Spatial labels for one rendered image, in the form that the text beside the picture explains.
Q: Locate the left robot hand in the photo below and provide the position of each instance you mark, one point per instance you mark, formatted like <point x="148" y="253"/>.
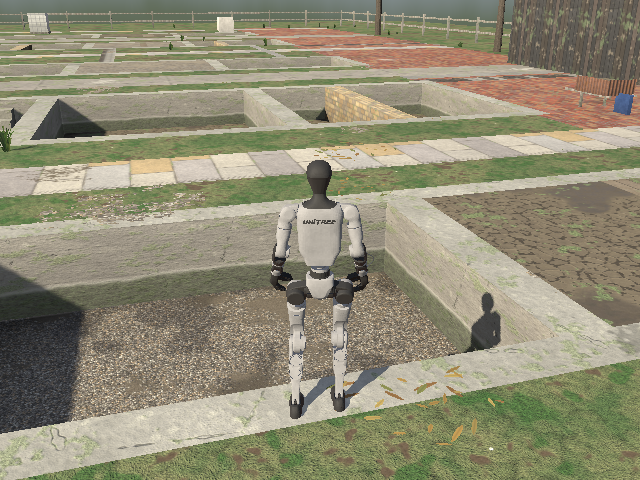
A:
<point x="284" y="277"/>

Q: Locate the right robot hand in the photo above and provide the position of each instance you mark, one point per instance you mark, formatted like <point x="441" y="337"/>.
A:
<point x="354" y="277"/>

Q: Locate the right robot upper arm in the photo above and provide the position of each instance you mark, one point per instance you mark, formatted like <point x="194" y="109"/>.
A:
<point x="351" y="213"/>

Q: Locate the left robot upper arm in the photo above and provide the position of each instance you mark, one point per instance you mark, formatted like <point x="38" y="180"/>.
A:
<point x="287" y="214"/>

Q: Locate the robot right thigh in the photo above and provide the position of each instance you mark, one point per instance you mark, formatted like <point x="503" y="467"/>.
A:
<point x="342" y="301"/>

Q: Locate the left robot forearm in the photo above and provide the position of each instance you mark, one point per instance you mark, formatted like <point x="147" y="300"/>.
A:
<point x="277" y="263"/>

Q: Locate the robot head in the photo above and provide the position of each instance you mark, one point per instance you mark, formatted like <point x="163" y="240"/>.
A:
<point x="319" y="174"/>

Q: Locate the right robot forearm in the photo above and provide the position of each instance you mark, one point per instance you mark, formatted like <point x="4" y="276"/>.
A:
<point x="361" y="264"/>

